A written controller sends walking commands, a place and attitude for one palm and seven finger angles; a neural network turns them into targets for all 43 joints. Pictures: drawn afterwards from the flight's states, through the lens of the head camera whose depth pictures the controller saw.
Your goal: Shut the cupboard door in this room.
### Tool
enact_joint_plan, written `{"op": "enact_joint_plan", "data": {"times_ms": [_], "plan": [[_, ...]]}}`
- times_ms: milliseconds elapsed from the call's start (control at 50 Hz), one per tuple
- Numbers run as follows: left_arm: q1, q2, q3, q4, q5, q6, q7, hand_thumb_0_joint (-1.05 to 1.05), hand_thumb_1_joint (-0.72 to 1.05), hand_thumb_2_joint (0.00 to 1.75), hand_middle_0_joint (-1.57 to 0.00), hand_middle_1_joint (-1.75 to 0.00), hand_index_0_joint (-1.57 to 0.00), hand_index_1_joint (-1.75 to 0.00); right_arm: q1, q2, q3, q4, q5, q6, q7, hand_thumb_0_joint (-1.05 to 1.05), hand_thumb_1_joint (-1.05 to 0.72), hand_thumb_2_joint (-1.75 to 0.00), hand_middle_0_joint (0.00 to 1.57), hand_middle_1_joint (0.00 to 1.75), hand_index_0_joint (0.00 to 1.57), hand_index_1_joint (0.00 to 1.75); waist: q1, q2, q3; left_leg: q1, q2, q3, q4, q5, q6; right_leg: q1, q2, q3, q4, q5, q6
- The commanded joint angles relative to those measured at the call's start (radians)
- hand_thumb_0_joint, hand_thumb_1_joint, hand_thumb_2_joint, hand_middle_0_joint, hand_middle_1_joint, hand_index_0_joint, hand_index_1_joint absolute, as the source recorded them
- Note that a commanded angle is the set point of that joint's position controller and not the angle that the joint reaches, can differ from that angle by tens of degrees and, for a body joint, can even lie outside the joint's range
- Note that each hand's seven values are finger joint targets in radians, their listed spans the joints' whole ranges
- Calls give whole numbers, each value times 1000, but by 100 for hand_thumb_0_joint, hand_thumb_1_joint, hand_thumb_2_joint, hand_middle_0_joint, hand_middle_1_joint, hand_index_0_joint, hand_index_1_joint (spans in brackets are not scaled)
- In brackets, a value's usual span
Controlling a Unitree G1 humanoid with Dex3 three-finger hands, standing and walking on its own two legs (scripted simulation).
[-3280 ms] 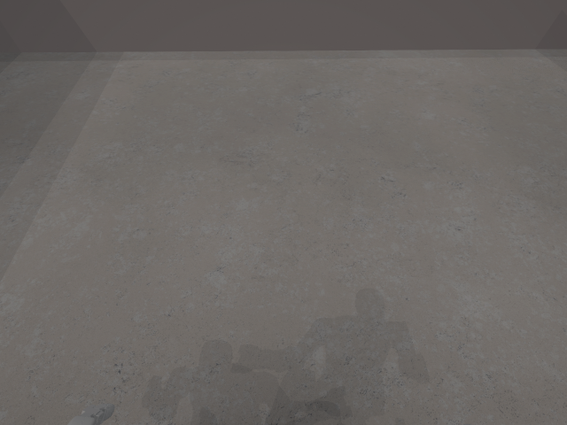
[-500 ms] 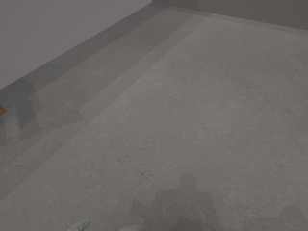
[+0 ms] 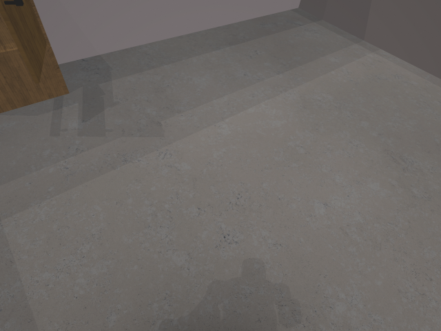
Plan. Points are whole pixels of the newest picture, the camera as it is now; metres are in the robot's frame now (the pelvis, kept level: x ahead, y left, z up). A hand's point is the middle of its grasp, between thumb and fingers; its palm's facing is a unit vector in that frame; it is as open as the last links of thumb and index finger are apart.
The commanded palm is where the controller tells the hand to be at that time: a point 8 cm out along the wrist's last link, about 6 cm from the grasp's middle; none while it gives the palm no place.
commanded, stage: turn or walk to find it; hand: left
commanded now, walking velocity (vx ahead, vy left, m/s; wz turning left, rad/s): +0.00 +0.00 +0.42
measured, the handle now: out of the picture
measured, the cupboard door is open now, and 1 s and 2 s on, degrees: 69 69 69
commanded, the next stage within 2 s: none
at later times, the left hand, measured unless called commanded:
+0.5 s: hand out of the picture +0.06 +0.19 -0.14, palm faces +0.19 -0.95 -0.26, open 7.4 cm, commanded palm none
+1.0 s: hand out of the picture -0.11 +0.15 -0.16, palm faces +0.47 -0.84 -0.26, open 7.3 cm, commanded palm none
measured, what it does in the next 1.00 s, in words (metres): steps on the spot, turning left: right foot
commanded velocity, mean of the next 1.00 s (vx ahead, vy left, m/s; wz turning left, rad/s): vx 0.00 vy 0.00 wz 0.42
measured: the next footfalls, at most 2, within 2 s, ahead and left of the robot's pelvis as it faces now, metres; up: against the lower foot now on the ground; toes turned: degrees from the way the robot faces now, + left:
right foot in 0.54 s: +0.02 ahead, -0.13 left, +0.00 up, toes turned +11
left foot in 1.06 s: -0.07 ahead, +0.09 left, +0.00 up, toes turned +32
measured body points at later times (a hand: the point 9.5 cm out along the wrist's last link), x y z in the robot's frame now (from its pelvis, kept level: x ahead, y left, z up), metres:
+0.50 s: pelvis -0.02 -0.02 +0.01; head +0.01 -0.03 +0.46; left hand +0.05 +0.24 -0.12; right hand +0.03 -0.26 -0.15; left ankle +0.00 +0.08 -0.73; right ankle -0.02 -0.14 -0.72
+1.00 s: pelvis -0.04 -0.04 +0.01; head +0.00 -0.04 +0.45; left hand -0.13 +0.19 -0.14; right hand +0.15 -0.24 -0.14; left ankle -0.11 +0.08 -0.70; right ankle -0.02 -0.13 -0.73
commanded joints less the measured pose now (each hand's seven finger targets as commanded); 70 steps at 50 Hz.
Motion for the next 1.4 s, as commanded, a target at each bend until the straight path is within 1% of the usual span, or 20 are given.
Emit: {"op": "enact_joint_plan", "data": {"times_ms": [0, 80, 340, 460, 480, 500, 520, 540, 600, 640, 840, 960, 1000, 1020, 1040, 1060, 1080, 1120, 1180, 1380], "plan": [[-38, 73, 24, -79, 1, -30, -15, 0, 90, 90, -20, -30, -20, -30, 29, -203, -31, -47, -3, -19, -27, 0, -90, -90, 20, 30, 20, 30, -41, 245, -11, 61, 240, -284, -334, 299, 40, -166, 3, 112, 220, 112, 17], [-27, 71, 23, -68, -1, -34, -10, 0, 90, 90, -20, -30, -20, -30, 85, -195, -35, -41, 3, -29, -28, 0, -90, -90, 20, 30, 20, 30, -52, 183, -66, 159, 214, -279, -308, 446, 53, -164, 19, 115, 211, 151, 41], [-148, 39, 11, -136, -11, -38, -1, 0, 90, 90, -20, -30, -20, -30, 160, -198, -52, -27, -13, -16, -25, 0, -90, -90, 20, 30, 20, 30, -90, 196, -90, 134, 224, -481, -298, 343, 131, -65, 68, 133, -62, 30, 26], [-51, 34, 7, -127, -21, -54, 8, 0, 90, 90, -20, -30, -20, -30, 119, -195, -56, -34, -10, -8, -15, 0, -90, -90, 20, 30, 20, 30, -36, 194, -122, -27, 149, -473, -229, 319, 77, 217, 111, 112, -421, 182, -5], [-21, 52, 12, -120, -19, -60, 11, 0, 90, 90, -20, -30, -20, -30, 115, -178, -55, -36, -4, -7, -11, 0, -90, -90, 20, 30, 20, 30, -20, 155, -128, -106, 108, -439, -195, 236, 33, 327, 86, 119, -548, 261, -12], [-3, 117, 23, -122, -8, -71, 18, 0, 90, 90, -20, -30, -20, -30, 129, -133, -52, -42, 5, -6, -4, 0, -90, -90, 20, 30, 20, 30, -12, -14, -137, -258, 31, -339, -47, 71, -23, 452, -76, 278, -647, 210, -56], [-13, 187, 35, -135, 2, -72, 20, 0, 90, 90, -20, -30, -20, -30, 128, -93, -45, -69, 1, -6, -6, 0, -90, -90, 20, 30, 20, 30, -10, -231, -82, -393, -94, -156, 187, -180, -84, 416, -315, 519, -700, 220, -167], [-48, 179, 27, -157, -7, -67, 21, 0, 90, 90, -20, -30, -20, -30, 124, -148, -61, -62, -13, 2, -6, 0, -90, -90, 20, 30, 20, 30, -17, -132, -79, -334, -54, -178, 369, -217, -80, 265, -351, 475, -698, 246, -216], [-181, 81, 7, -180, -14, -78, 18, 0, 90, 90, -20, -30, -20, -30, 185, -127, -64, 0, -14, 27, 10, 0, -90, -90, 20, 30, 20, 30, -99, -29, 14, -309, -5, -164, 568, -55, -96, 150, -180, 265, -682, 296, -158], [-131, 56, -2, -161, -15, -93, 13, 0, 90, 90, -20, -30, -20, -30, 194, -110, -56, 14, -13, 27, 12, 0, -90, -90, 20, 30, 20, 30, -88, -31, -1, -326, -1, -136, 599, -1, -115, 224, -137, 171, -636, 485, -144], [41, 96, 13, -94, 2, -91, 13, 0, 90, 90, -20, -30, -20, -30, 24, -102, -34, -22, -7, 29, 7, 0, -90, -90, 20, 30, 20, 30, -8, -86, -20, -292, 43, -75, 406, -104, -141, 345, -206, 126, -560, 744, -196], [37, 142, 27, -75, 7, -80, 11, 0, 90, 90, -20, -30, -20, -30, 1, -96, -18, -40, 6, 10, 7, 0, -90, -90, 20, 30, 20, 30, -7, -130, -80, -118, 26, -6, 110, -103, -104, 341, -226, 91, -476, 800, -193], [4, 144, 29, -71, -1, -75, 9, 0, 90, 90, -20, -30, -20, -30, 56, -113, -21, -29, 4, 0, 6, 0, -90, -90, 20, 30, 20, 30, -47, -104, -107, 16, 28, 3, -87, 60, -93, 292, -207, 34, -393, 712, -138], [9, 127, 26, -77, -9, -70, 6, 0, 90, 90, -20, -30, -20, -30, 96, -152, -28, -20, 0, -10, 7, 0, -90, -90, 20, 30, 20, 30, -71, 4, -139, 150, 62, -37, -205, 218, -74, 206, -169, -13, -274, 603, -88], [27, 74, 17, -101, -17, -64, 0, 0, 90, 90, -20, -30, -20, -30, 124, -250, -48, -23, -8, -20, 3, 0, -90, -90, 20, 30, 20, 30, -83, 276, -164, 300, 287, -330, -236, 527, 20, -34, -44, -67, -81, 187, -11], [-12, 38, -2, -131, -11, -55, 3, 0, 90, 90, -20, -30, -20, -30, 160, -301, -60, -15, -1, -12, -4, 0, -90, -90, 20, 30, 20, 30, -97, 365, -152, 277, 417, -434, -239, 806, 127, -129, 15, 0, 68, -197, 17], [-37, 63, 3, -132, -8, -45, 5, 0, 90, 90, -20, -30, -20, -30, 154, -290, -56, -14, -6, -7, -8, 0, -90, -90, 20, 30, 20, 30, -99, 262, -128, 201, 416, -366, -233, 697, 161, -101, 1, 59, 154, -165, 2], [-68, 71, 13, -106, -4, -35, -1, 0, 90, 90, -20, -30, -20, -30, 64, -232, -40, -34, -8, -11, -21, 0, -90, -90, 20, 30, 20, 30, -76, 280, -57, 115, 310, -327, -270, 509, 113, -135, -6, 97, 203, -39, 9], [-29, 64, 14, -84, -5, -42, -12, 0, 90, 90, -20, -30, -20, -30, 25, -206, -29, -53, -3, -22, -21, 0, -90, -90, 20, 30, 20, 30, -47, 221, -53, 123, 233, -248, -270, 536, 84, -123, 9, 93, 209, 75, 23], [-119, 41, 5, -142, -13, -42, -6, 0, 90, 90, -20, -30, -20, -30, 97, -215, -47, -49, -11, -15, -16, 0, -90, -90, 20, 30, 20, 30, -80, 233, -63, 108, 230, -367, -264, 430, 122, -55, 48, 96, -46, 26, 34]]}}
